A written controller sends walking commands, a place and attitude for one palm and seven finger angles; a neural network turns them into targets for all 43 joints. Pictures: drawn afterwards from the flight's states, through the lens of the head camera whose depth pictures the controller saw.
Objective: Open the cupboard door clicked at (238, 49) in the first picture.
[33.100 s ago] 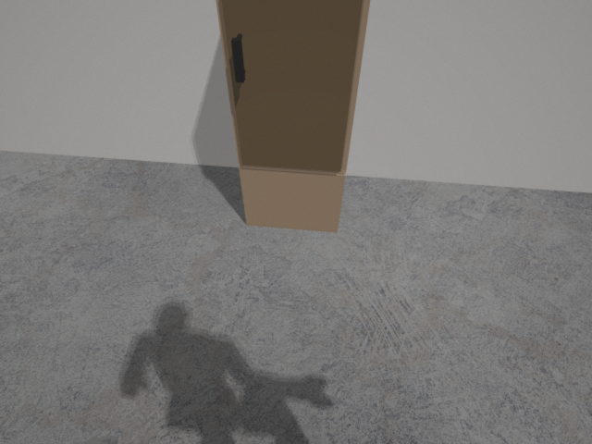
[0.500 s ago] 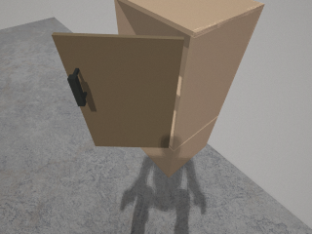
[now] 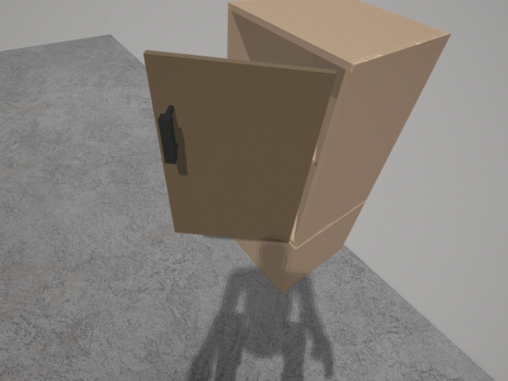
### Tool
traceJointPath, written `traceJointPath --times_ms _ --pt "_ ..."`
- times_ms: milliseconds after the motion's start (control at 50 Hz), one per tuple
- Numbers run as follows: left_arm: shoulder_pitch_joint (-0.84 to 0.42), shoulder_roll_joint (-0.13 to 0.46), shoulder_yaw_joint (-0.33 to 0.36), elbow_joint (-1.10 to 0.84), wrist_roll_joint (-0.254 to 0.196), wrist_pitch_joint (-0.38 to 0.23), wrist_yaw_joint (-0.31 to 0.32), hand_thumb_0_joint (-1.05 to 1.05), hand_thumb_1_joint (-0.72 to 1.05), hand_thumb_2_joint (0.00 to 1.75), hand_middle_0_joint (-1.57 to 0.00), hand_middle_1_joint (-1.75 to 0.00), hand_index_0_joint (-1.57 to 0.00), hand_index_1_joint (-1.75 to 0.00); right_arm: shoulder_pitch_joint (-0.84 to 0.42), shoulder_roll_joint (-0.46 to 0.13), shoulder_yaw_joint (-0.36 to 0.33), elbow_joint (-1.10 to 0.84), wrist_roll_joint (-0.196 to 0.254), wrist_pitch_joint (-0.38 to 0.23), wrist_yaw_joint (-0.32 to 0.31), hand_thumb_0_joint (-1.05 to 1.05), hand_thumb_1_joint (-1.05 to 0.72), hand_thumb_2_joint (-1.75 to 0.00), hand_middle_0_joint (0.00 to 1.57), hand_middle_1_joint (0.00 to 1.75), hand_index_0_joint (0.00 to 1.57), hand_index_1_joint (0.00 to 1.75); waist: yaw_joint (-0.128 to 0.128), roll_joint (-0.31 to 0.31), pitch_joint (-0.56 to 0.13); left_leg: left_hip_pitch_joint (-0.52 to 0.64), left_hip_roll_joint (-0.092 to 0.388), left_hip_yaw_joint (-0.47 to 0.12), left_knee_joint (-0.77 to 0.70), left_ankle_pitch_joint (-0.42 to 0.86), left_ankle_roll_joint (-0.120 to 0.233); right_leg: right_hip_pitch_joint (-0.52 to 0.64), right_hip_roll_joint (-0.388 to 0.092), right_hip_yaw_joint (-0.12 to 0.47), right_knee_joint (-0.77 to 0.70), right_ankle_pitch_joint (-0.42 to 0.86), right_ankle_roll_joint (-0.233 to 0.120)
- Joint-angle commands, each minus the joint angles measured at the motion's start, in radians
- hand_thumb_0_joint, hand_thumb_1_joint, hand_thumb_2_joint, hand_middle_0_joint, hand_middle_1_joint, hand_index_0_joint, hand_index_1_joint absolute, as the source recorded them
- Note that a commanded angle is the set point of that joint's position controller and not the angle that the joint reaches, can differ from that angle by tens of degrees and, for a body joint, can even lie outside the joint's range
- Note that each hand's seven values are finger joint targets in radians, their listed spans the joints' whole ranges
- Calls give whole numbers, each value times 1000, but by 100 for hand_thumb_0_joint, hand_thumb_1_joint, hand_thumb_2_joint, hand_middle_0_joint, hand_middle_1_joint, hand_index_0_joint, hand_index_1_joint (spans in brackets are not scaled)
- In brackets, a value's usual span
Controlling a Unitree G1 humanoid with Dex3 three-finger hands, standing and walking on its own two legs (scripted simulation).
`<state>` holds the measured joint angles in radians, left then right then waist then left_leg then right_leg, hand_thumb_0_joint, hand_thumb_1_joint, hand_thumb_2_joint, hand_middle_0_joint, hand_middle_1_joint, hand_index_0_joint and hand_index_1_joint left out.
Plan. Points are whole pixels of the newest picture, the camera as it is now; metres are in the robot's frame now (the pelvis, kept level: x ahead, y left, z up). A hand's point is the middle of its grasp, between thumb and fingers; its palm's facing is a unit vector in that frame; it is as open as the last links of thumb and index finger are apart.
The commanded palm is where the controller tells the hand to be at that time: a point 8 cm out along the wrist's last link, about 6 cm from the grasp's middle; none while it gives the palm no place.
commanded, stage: shuffle to correct the standing spot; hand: left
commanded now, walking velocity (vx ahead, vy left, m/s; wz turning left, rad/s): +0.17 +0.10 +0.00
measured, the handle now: (170, 134) +0.60 +0.24 +0.04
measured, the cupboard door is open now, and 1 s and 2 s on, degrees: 48 48 48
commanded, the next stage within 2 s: come to a stop and stand still in 0.82 s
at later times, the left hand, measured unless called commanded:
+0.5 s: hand out of the picture -0.03 +0.22 -0.16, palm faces +0.04 -0.99 -0.14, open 7.4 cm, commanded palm none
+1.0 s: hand (119, 365) +0.18 +0.25 -0.15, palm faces +0.01 -0.98 -0.20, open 7.3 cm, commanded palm none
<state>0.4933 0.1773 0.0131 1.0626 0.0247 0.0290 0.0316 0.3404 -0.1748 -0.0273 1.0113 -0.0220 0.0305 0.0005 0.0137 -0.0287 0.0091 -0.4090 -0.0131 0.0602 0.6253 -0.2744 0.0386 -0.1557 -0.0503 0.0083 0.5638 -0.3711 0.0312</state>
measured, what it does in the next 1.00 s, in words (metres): walks ahead: right foot, then left foot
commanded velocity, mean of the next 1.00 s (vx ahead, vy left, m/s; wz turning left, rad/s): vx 0.13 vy -0.03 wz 0.02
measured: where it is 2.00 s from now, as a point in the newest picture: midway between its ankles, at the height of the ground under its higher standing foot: outside the picture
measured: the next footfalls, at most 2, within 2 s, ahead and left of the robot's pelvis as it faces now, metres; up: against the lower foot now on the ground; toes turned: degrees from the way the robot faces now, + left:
right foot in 0.28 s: +0.02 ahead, -0.07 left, +0.00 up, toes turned -9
left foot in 0.58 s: +0.16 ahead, +0.18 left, +0.00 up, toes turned +5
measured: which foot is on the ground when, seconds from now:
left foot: down 0.00-0.28, up 0.30-0.56, down 0.58-1.00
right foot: down 0.00-0.02, up 0.04-0.26, down 0.28-0.56, up 0.58-0.90, down 0.92-1.00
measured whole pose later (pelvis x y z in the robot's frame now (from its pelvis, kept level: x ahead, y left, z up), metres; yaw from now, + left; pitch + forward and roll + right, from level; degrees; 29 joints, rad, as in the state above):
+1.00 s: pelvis +0.08 +0.07 +0.00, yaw -1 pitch +0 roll +0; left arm 0.20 0.14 0.05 0.96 0.02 -0.02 0.02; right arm 0.36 -0.11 -0.03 1.07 -0.03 0.01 -0.02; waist -0.04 0.02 0.02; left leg -0.34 0.07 0.06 0.81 -0.48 0.01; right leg -0.35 -0.01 -0.11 0.57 -0.21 -0.06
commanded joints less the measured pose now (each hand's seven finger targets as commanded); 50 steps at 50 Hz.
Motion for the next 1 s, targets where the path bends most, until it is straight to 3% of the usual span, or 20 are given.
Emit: traceJointPath --times_ms 0,20,80,200,220,240,260,300,380,440,500,520,540,580,660,700,780,860,920,980 --pt "-23 65 27 -80 4 -19 0 0 90 90 -20 -30 -20 -30 164 -170 -32 -22 -9 -32 -10 0 -90 -90 20 30 20 30 -67 300 117 170 221 -398 -433 -550 60 -387 78 -104 215 -245 -70" --pt "-8 48 20 -76 8 -18 0 0 90 90 -20 -30 -20 -30 142 -175 -33 -20 -4 -33 -13 0 -90 -90 20 30 20 30 -39 307 101 117 284 -531 -541 -651 106 -371 72 -75 438 -188 -83" --pt "63 15 17 -35 8 -23 -13 0 90 90 -20 -30 -20 -30 -23 -135 -18 -53 -1 -47 -10 0 -90 -90 20 30 20 30 46 129 48 -119 251 -351 -552 -452 124 -197 3 -76 560 -71 -96" --pt "241 -16 26 24 1 -11 -8 0 90 90 -20 -30 -20 -30 -18 -118 -25 -19 -5 -29 -18 0 -90 -90 20 30 20 30 78 71 73 -129 183 -185 -524 -379 55 122 74 -164 -67 -106 -120" --pt "285 -4 34 39 6 -13 -3 0 90 90 -20 -30 -20 -30 -36 -104 -28 -24 2 -19 -12 0 -90 -90 20 30 20 30 100 -10 126 -226 114 -99 -399 -347 2 202 42 -109 -237 -88 -142" --pt "276 65 49 26 19 -21 11 0 90 90 -20 -30 -20 -30 -43 -31 -21 -46 21 -12 -9 0 -90 -90 20 30 20 30 97 -257 160 -356 -6 28 -36 -277 -40 181 -210 242 -437 -346 -222" --pt "123 118 56 -32 11 -28 19 0 90 90 -20 -30 -20 -30 -57 -51 -35 -73 1 -6 -7 0 -90 -90 20 30 20 30 36 -259 230 -337 -1 -17 301 -135 -40 -109 -444 475 -604 -485 -291" --pt "-108 97 52 -94 -1 -76 23 0 90 90 -20 -30 -20 -30 29 -52 -43 -41 -9 -4 15 0 -90 -90 20 30 20 30 -71 -88 166 -241 59 -85 508 21 -24 -231 -348 320 -567 -380 -229" --pt "-49 89 45 -59 8 -106 9 0 90 90 -20 -30 -20 -30 -11 -35 -37 -62 6 -32 29 0 -90 -90 20 30 20 30 -22 -60 130 -242 73 -18 346 47 -26 -28 -254 53 -459 -28 -189" --pt "-33 135 58 -47 17 -87 -7 0 90 90 -20 -30 -20 -30 -31 -3 -29 -84 6 -47 29 0 -90 -90 20 30 20 30 5 -115 102 -50 65 42 105 -63 -17 -116 -247 25 -407 -149 -180" --pt "-45 124 57 -45 10 -58 -22 0 90 90 -20 -30 -20 -30 113 -17 -24 -33 2 -64 13 0 -90 -90 20 30 20 30 -37 -58 67 265 12 112 -118 -61 -25 -266 -149 -61 -202 -262 -128" --pt "-46 79 48 -58 5 -51 -29 0 90 90 -20 -30 -20 -30 188 -68 -33 -8 -2 -69 0 0 -90 -90 20 30 20 30 -59 103 49 338 99 -21 -204 -163 -7 -334 -96 -107 3 -224 -99" --pt "-57 9 37 -94 0 -50 -35 0 90 90 -20 -30 -20 -30 274 -162 -49 4 -14 -76 -12 0 -90 -90 20 30 20 30 -82 350 42 373 339 -415 -403 -368 83 -508 7 -183 307 -220 -53" --pt "-187 14 36 -172 12 -57 -44 0 90 90 -20 -30 -20 -30 243 -216 -59 -5 -20 -71 -22 0 -90 -90 20 30 20 30 -80 178 56 221 455 -645 -521 -555 204 -588 -30 -46 599 -160 -85" --pt "-146 12 38 -102 10 -57 -51 0 90 90 -20 -30 -20 -30 95 -73 -17 2 -9 -105 -29 0 -90 -90 20 30 20 30 -10 175 29 151 286 -257 -458 -70 131 -483 -58 -27 571 101 -56" --pt "-175 9 34 -105 5 -48 -51 0 90 90 -20 -30 -20 -30 104 -76 -18 11 -9 -110 -37 0 -90 -90 20 30 20 30 -17 135 24 168 288 -185 -428 123 141 -424 -49 -41 408 82 -40" --pt "-242 5 32 -125 0 -43 -47 0 90 90 -20 -30 -20 -30 103 -92 -28 17 -13 -88 -34 0 -90 -90 20 30 20 30 -40 124 69 98 306 -162 -416 85 142 -283 -16 -74 173 58 -39" --pt "-152 30 48 -104 1 -42 -44 0 90 90 -20 -30 -20 -30 63 -94 -37 8 -10 -62 -33 0 -90 -90 20 30 20 30 5 54 26 6 253 -127 -272 -78 76 -12 28 -93 -71 139 -40" --pt "-36 159 70 -85 0 -43 -21 0 90 90 -20 -30 -20 -30 57 -1 -13 -25 1 -51 -28 0 -90 -90 20 30 20 30 49 -252 -26 -203 36 75 241 -357 -18 111 -302 312 -329 -2 -223" --pt "-210 58 49 -112 -3 -56 6 0 90 90 -20 -30 -20 -30 59 12 -8 13 0 -33 -26 0 -90 -90 20 30 20 30 -32 -89 7 -71 100 -30 374 -205 -34 -96 -249 181 -339 225 -246"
